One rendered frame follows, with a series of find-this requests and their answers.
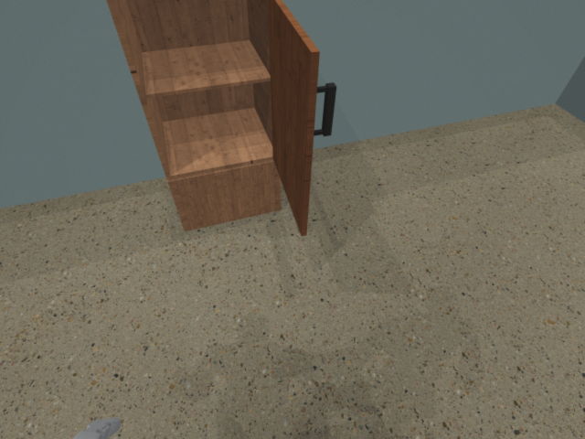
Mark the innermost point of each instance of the handle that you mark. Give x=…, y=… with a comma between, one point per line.
x=329, y=105

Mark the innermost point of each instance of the cupboard door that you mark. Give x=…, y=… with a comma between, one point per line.
x=294, y=64

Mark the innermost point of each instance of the robot left hand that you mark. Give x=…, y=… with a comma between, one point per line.
x=100, y=429

